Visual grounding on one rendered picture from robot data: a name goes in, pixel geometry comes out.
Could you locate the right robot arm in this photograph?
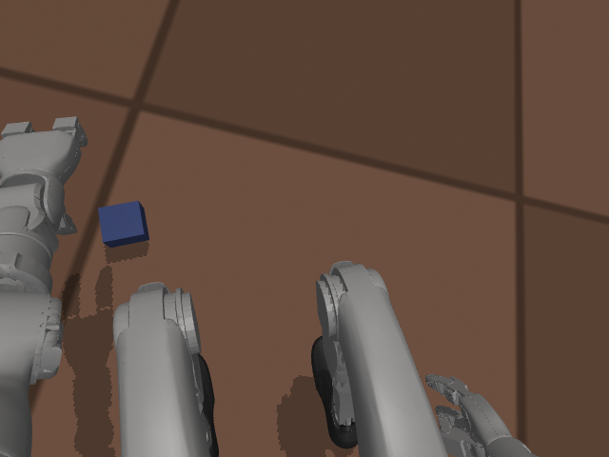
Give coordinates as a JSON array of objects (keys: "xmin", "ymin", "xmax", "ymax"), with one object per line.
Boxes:
[{"xmin": 485, "ymin": 437, "xmax": 539, "ymax": 457}]

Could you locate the left robot foot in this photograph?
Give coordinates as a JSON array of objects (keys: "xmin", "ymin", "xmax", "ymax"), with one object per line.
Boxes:
[{"xmin": 198, "ymin": 354, "xmax": 219, "ymax": 457}]

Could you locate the small box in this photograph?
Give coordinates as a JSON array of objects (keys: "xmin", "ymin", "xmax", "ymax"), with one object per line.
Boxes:
[{"xmin": 98, "ymin": 201, "xmax": 149, "ymax": 248}]

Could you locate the right robot foot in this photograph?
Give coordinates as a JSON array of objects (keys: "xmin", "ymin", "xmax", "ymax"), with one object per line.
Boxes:
[{"xmin": 311, "ymin": 336, "xmax": 358, "ymax": 448}]

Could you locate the left robot hand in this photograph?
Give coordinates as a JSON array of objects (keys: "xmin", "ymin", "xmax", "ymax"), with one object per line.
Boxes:
[{"xmin": 0, "ymin": 116, "xmax": 88, "ymax": 235}]

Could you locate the right robot hand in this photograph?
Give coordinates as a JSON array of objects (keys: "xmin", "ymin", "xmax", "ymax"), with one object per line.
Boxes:
[{"xmin": 425, "ymin": 374, "xmax": 513, "ymax": 457}]

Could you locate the left robot arm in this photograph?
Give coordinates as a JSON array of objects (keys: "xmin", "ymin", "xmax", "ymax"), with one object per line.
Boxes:
[{"xmin": 0, "ymin": 169, "xmax": 65, "ymax": 457}]

